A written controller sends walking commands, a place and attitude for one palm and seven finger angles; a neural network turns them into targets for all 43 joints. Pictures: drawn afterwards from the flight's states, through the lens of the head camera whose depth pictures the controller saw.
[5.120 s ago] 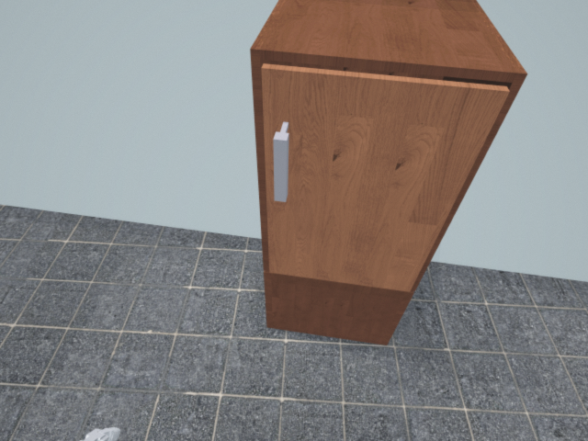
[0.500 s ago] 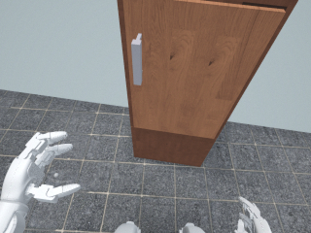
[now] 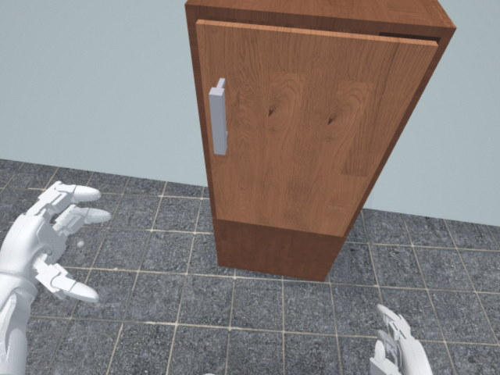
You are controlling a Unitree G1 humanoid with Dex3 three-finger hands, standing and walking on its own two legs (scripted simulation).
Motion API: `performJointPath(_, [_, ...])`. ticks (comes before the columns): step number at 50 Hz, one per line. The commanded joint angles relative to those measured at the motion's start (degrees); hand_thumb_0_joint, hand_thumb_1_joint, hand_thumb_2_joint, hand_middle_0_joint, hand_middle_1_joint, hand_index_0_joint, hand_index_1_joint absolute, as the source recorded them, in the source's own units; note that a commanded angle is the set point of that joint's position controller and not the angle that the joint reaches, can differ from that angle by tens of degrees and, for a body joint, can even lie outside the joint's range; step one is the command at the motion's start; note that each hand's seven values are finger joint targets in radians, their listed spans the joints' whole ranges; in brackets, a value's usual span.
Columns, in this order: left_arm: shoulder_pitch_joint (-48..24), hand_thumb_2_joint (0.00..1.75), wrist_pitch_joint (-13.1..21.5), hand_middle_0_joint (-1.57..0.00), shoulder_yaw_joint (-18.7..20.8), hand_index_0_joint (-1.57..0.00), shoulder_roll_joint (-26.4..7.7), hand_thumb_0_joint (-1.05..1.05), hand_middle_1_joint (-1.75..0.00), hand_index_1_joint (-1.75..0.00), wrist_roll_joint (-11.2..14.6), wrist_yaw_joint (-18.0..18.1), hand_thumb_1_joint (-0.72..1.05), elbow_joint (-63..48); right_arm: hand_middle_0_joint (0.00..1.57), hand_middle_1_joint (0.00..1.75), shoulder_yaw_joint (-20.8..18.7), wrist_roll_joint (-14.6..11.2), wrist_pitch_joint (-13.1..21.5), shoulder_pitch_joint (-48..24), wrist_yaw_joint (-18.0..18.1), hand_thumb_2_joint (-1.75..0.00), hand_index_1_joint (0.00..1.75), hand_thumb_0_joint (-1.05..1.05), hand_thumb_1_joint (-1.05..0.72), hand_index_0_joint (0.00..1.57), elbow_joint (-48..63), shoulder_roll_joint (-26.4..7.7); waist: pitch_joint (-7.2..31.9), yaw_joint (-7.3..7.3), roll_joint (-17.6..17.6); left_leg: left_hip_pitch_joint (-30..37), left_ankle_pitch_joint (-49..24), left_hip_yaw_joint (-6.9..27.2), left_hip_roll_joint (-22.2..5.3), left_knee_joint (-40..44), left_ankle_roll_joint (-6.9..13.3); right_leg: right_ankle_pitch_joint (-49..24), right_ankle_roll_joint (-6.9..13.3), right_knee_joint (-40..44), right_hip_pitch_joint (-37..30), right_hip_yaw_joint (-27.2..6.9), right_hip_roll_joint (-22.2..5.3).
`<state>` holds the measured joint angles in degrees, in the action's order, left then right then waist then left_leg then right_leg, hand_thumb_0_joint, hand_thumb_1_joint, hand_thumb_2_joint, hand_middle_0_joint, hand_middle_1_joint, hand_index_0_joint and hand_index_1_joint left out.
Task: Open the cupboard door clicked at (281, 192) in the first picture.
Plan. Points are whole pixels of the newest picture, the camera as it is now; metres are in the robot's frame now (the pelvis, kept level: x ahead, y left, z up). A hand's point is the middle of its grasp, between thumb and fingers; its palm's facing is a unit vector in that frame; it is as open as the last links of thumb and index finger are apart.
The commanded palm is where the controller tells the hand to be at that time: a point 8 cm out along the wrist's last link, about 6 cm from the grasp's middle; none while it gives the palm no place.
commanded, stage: raise the hand with hooked fingers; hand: left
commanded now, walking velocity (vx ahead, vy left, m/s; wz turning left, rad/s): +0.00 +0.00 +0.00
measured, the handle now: (221, 117) +0.58 +0.11 +0.09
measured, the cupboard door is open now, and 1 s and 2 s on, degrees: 0 0 0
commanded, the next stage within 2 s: move the hooked fingers beside the handle in 0.62 s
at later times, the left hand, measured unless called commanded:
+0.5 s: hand (88, 226) +0.29 +0.26 +0.10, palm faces -0.04 -1.00 -0.04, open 13.9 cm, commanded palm +0.26 +0.31 +0.11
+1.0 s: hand (108, 206) +0.33 +0.24 +0.10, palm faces -0.10 -1.00 -0.02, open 14.0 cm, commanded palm +0.31 +0.29 +0.10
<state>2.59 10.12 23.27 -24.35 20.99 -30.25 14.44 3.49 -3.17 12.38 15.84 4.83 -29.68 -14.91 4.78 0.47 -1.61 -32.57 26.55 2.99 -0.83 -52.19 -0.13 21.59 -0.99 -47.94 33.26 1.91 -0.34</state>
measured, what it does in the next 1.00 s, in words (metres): stands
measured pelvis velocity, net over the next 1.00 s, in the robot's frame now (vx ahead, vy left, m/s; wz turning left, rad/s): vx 0.00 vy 0.00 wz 0.00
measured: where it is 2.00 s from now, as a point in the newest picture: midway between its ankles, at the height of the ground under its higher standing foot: outside the picture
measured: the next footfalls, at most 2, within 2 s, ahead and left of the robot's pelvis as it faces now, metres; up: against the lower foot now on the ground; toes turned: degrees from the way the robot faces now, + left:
none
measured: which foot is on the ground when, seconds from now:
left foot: down 0.00-1.00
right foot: down 0.00-1.00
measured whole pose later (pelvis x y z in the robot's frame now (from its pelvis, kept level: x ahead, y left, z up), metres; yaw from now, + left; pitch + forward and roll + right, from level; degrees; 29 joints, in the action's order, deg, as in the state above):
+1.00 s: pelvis +0.00 +0.00 +0.01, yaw +0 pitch +7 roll -2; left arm -13.3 11.2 21.5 -24.7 18.3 -30.6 28.1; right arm 2.9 -3.3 10.4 16.3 5.9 -31.2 -15.6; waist 3.3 -0.7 -0.5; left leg -31.4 24.6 2.4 -0.7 -48.9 -0.3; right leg 20.0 -0.8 -45.5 32.6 1.3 -0.5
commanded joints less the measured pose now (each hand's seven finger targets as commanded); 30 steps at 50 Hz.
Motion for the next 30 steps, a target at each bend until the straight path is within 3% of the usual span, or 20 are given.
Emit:
performJointPath(1, [-16.61,0.3,4.69,-0.3,7.75,-0.3,-16.48,0.0,-1.2,-1.2,2.1,-0.46,-0.5,-7.55,0.2,0.3,-3.95,-0.14,2.48,-2.26,1.37,-0.9,0.3,0.0,-0.9,0.2,7.37,-8.95,10.13,-0.86,-3.93,4.73,-14.81,-1.3,1.43,10.21,0.7,-8.98,2.52,6.76,-8.01,0.96,2.03])
performJointPath(5, [-18.6,0.3,1.12,-0.3,6.45,-0.3,-17.01,0.0,-1.2,-1.2,1.35,-2.63,-0.5,-2.53,0.2,0.3,-3.98,-0.56,1.92,-2.03,1.61,-0.9,0.3,0.0,-0.9,0.2,7.42,-9.42,10.51,-0.7,-5.01,5.02,-14.62,-1.78,1.68,11.21,0.94,-9.43,2.39,8.24,-9.3,0.28,1.55])
performJointPath(8, [-17.38,0.3,-0.16,-0.3,5.85,-0.3,-16.53,0.0,-1.2,-1.2,1.25,-3.58,-0.5,-1.48,0.2,0.3,-4.29,-0.63,1.76,-1.76,1.48,-0.9,0.3,0.0,-0.9,0.2,8.03,-9.57,10.82,-0.48,-2.65,5.15,-15.4,-1.79,1.71,11.6,1.13,-10.36,2.18,8.8,-9.68,0.33,1.41])
performJointPath(10, [-16.28,0.3,0.32,-0.3,6.58,-0.3,-16.45,0.0,-1.2,-1.2,2.04,-3.97,-0.5,-1.08,0.2,0.3,-4.32,-0.4,1.8,-1.44,1.1,-0.9,0.3,0.0,-0.9,0.2,8.32,-9.62,11.4,-0.1,0.12,4.67,-17.09,-1.94,1.74,11.37,1.17,-12.4,2.23,8.58,-11.19,0.16,1.67])
performJointPath(12, [-16.84,0.3,1.85,-0.3,8.22,-0.3,-17.74,0.0,-1.2,-1.2,2.3,-3.3,-0.5,-2.88,0.2,0.3,-4.53,-0.18,1.79,-1.57,0.86,-0.9,0.3,0.0,-0.9,0.2,8.62,-9.57,11.99,0.25,0.02,4.43,-16.64,-2.09,1.77,11.52,1.09,-11.86,2.14,8.57,-11.44,-0.05,1.59])
performJointPath(16, [-17.9,0.3,4.35,-0.3,8.97,-0.3,-17.74,0.0,-1.2,-1.2,2.41,-1.8,-0.5,-3.86,0.2,0.3,-4.59,-0.02,1.71,-1.35,0.68,-0.9,0.3,0.0,-0.9,0.2,8.18,-9.14,11.6,0.1,-2.71,5.01,-16.09,-2.67,1.79,11.68,0.99,-11.3,2.25,8.54,-11.36,-0.4,1.63])
performJointPath(19, [-19.32,0.3,5.17,-0.3,9.06,-0.3,-18.64,0.0,-1.2,-1.2,1.85,-1.1,-0.5,-5.13,0.2,0.3,-4.62,0.09,1.66,-1.22,0.86,-0.9,0.3,0.0,-0.9,0.2,7.94,-9.26,11.93,0.01,-3.27,5.37,-16.24,-2.7,1.73,11.63,1.13,-11.33,2.38,8.62,-12.07,-0.85,1.61])
performJointPath(22, [-19.16,0.3,4.91,-0.3,7.51,-0.3,-17.52,0.0,-1.2,-1.2,1.0,-1.38,-0.5,-5.38,0.2,0.3,-4.6,-0.14,1.62,-1.23,1.0,-0.9,0.3,0.0,-0.9,0.2,7.82,-9.01,12.24,-0.36,-6.41,6.55,-16.24,-2.75,1.73,12.09,1.09,-11.74,2.29,8.64,-11.05,-0.49,1.5])
performJointPath(28, [-19.08,0.3,4.04,-0.3,7.58,-0.3,-17.37,0.0,-1.2,-1.2,1.61,-2.19,-0.5,-3.65,0.2,0.3,-4.39,-0.18,1.58,-1.53,1.33,-0.9,0.3,0.0,-0.9,0.2,7.68,-9.14,11.13,-0.58,-3.88,6.17,-15.05,-2.31,1.71,12.39,1.12,-10.81,2.19,9.29,-10.84,-0.34,1.62])
performJointPath(29, [-19.26,0.3,3.98,-0.3,8.13,-0.3,-17.87,0.0,-1.2,-1.2,1.97,-2.19,-0.5,-3.07,0.2,0.3,-4.37,-0.11,1.45,-1.34,1.44,-0.9,0.3,0.0,-0.9,0.2,7.51,-9.32,10.81,-0.5,-1.66,5.94,-15.9,-2.28,1.6,12.14,1.14,-11.64,2.37,9.17,-11.68,-0.37,1.81])
performJointPath(30, [-19.23,0.3,3.76,-0.3,7.91,-0.3,-17.52,0.0,-1.2,-1.2,2.0,-2.49,-0.5,-2.36,0.2,0.3,-4.33,-0.14,1.43,-1.36,1.42,-0.9,0.3,0.0,-0.9,0.2,7.66,-9.25,11.31,-0.62,-2.19,5.66,-15.41,-2.52,1.7,12.1,1.13,-11.47,2.13,9.2,-11.34,-0.51,1.69])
